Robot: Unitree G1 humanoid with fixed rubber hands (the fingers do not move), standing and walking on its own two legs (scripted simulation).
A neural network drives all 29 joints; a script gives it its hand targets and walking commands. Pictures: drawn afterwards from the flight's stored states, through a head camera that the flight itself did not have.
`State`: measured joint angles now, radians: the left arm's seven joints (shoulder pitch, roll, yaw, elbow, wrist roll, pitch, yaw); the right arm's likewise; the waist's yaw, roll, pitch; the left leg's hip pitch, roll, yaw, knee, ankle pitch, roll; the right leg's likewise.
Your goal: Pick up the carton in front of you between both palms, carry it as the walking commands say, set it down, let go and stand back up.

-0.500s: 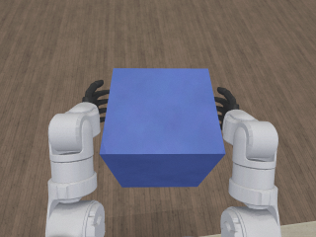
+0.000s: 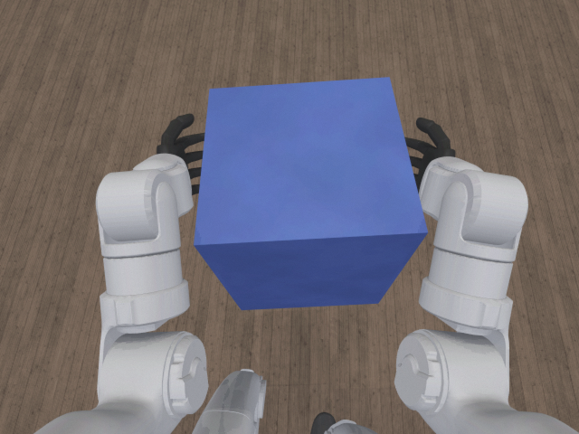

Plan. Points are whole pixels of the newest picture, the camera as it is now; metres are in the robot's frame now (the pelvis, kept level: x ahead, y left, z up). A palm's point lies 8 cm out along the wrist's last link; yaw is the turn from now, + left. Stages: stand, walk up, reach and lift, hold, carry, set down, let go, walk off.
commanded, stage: carry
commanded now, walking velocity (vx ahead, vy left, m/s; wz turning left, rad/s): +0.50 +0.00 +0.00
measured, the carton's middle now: (304, 210) +0.40 +0.02 +0.04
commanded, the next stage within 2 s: none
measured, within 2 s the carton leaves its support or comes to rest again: neither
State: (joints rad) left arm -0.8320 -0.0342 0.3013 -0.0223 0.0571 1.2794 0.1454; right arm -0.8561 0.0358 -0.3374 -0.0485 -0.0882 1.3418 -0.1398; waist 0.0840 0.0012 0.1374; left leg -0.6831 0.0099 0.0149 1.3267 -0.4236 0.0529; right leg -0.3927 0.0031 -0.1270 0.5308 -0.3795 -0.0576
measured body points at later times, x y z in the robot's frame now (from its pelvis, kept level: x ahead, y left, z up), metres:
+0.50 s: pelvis +0.35 +0.03 +0.04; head +0.40 +0.03 +0.49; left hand +0.77 +0.14 +0.21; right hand +0.74 -0.16 +0.21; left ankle +0.27 +0.12 -0.70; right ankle +0.46 -0.09 -0.64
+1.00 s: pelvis +0.68 +0.02 +0.07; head +0.71 +0.02 +0.51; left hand +1.08 +0.18 +0.24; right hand +1.08 -0.12 +0.24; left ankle +0.79 +0.11 -0.63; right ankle +0.55 -0.07 -0.65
